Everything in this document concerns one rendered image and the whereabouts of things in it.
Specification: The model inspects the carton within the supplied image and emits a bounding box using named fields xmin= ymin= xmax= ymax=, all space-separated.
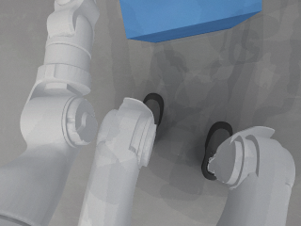
xmin=119 ymin=0 xmax=262 ymax=43

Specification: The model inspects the robot left upper arm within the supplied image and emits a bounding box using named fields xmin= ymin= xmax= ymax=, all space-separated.
xmin=0 ymin=95 xmax=98 ymax=226

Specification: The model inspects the left robot thigh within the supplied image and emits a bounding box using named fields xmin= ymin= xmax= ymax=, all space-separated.
xmin=77 ymin=106 xmax=157 ymax=226

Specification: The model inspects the robot left forearm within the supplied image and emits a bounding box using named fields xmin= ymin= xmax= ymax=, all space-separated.
xmin=20 ymin=0 xmax=100 ymax=131

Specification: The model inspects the left robot shin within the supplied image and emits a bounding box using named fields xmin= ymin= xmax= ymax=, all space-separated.
xmin=96 ymin=97 xmax=155 ymax=147

